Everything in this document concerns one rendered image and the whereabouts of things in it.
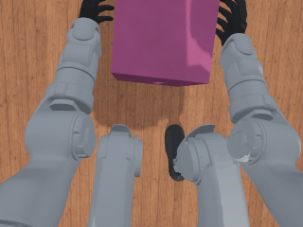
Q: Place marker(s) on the right robot forearm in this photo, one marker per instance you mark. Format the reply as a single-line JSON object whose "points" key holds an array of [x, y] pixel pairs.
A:
{"points": [[245, 83]]}

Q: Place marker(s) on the robot right foot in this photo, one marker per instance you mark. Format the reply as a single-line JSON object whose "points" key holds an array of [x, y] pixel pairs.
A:
{"points": [[174, 135]]}

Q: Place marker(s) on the left robot shin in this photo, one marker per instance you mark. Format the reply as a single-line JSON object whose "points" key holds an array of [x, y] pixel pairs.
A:
{"points": [[104, 141]]}

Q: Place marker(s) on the left robot forearm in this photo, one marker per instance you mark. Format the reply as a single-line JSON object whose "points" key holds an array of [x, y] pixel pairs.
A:
{"points": [[76, 73]]}

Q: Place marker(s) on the robot right upper arm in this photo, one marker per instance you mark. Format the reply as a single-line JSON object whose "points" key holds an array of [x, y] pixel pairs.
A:
{"points": [[267, 151]]}

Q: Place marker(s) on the robot right hand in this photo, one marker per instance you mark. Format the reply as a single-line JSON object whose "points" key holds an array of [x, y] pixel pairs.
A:
{"points": [[236, 19]]}

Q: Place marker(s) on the robot left upper arm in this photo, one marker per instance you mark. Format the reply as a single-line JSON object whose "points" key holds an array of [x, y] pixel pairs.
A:
{"points": [[56, 143]]}

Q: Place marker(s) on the carton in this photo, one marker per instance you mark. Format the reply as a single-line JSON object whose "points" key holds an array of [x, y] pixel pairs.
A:
{"points": [[164, 42]]}

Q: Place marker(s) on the robot left hand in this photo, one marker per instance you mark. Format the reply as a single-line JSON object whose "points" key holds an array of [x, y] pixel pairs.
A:
{"points": [[90, 9]]}

